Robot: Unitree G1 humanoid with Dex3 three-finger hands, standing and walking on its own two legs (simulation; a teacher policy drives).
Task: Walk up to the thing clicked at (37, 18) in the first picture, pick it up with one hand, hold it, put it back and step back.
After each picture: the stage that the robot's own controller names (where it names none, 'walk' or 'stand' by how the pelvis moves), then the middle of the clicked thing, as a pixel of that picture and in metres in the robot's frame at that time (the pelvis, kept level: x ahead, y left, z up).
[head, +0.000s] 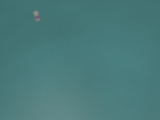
stand; (36, 16) +1.98 +0.68 -0.72
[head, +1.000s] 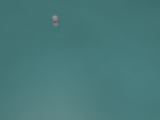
walk; (55, 20) +1.90 +0.32 -0.70
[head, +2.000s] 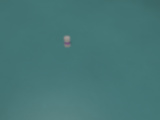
walk; (67, 41) +1.34 +0.16 -0.72
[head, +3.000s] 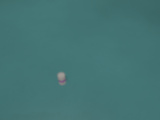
walk; (61, 78) +0.87 +0.20 -0.72
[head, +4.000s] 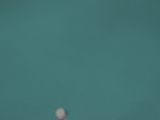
walk; (61, 115) +0.52 +0.22 -0.71
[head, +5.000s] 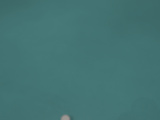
stand; out of the picture +0.46 +0.20 -0.72
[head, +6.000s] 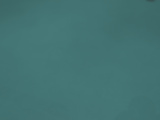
walk; out of the picture +0.42 +0.21 -0.72
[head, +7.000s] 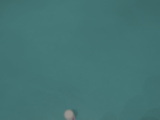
stand; (69, 116) +0.42 +0.21 -0.70
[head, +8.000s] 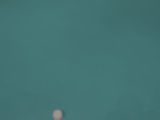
stand; (58, 116) +0.48 +0.19 -0.71
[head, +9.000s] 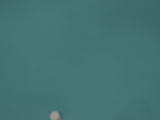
stand; (55, 118) +0.47 +0.25 -0.68
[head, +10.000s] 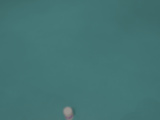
stand; (68, 113) +0.50 +0.20 -0.71
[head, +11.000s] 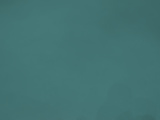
stand; out of the picture +0.38 +0.17 -0.71
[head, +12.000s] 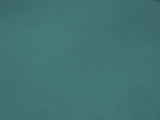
stand; out of the picture +0.34 +0.20 -0.72
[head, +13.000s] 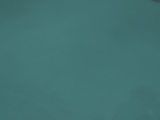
stand; out of the picture +0.33 +0.20 -0.73
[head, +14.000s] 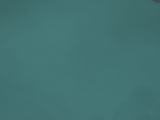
stand; out of the picture +0.32 +0.20 -0.73
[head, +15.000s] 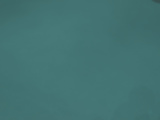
go down; out of the picture +0.32 +0.19 -0.73
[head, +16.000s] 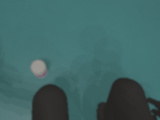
go down; (39, 69) +0.42 +0.19 -0.35
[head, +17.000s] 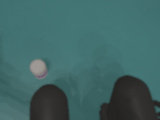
approach; (39, 69) +0.43 +0.18 -0.31
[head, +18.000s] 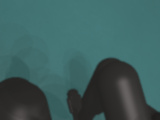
close in; out of the picture +0.43 +0.23 -0.23
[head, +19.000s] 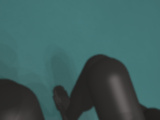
close; out of the picture +0.42 +0.24 -0.23
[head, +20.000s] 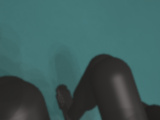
lift; out of the picture +0.40 +0.23 -0.23
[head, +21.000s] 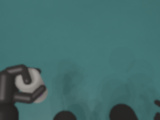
lift; (33, 86) +0.33 +0.18 -0.02
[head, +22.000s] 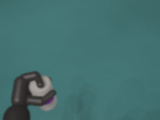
hold; (44, 93) +0.32 +0.16 +0.00
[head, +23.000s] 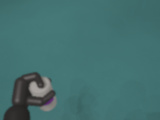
hold; (44, 94) +0.32 +0.17 +0.00
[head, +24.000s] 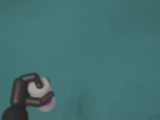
crouch; (42, 95) +0.32 +0.17 +0.00
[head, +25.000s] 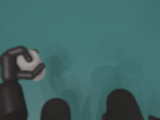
crouch; (32, 66) +0.41 +0.17 -0.09
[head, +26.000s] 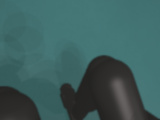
lower; out of the picture +0.44 +0.24 -0.23
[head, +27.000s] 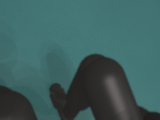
lower; out of the picture +0.44 +0.27 -0.23
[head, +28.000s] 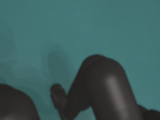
lower; out of the picture +0.44 +0.26 -0.23
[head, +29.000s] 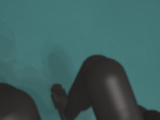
lower; out of the picture +0.43 +0.26 -0.23
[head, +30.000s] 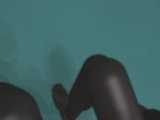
loosen; out of the picture +0.43 +0.26 -0.23
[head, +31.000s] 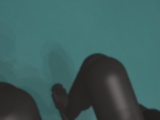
withdraw; out of the picture +0.42 +0.25 -0.23
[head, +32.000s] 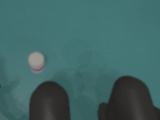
walk; (36, 63) +0.45 +0.20 -0.30
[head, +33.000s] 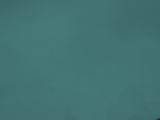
stand; out of the picture +0.36 +0.17 -0.65
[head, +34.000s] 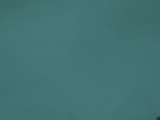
stand; out of the picture +0.37 +0.19 -0.67
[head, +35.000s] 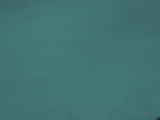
stand; out of the picture +0.37 +0.18 -0.67
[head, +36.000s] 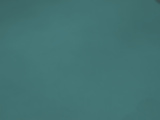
stand; out of the picture +0.39 +0.19 -0.72
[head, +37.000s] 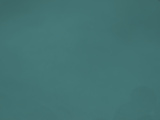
stand; out of the picture +0.35 +0.20 -0.73
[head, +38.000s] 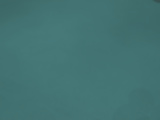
walk; out of the picture +0.35 +0.19 -0.73
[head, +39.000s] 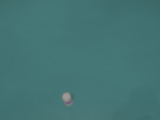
walk; (67, 99) +0.56 +0.22 -0.71
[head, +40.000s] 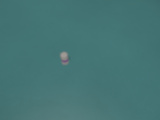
walk; (64, 58) +0.93 +0.19 -0.70
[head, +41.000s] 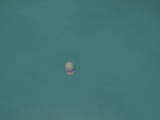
stand; (69, 68) +0.97 +0.18 -0.71
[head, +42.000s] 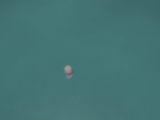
stand; (68, 71) +0.97 +0.20 -0.73
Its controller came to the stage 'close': yes
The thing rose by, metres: 0.71
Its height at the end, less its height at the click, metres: +0.00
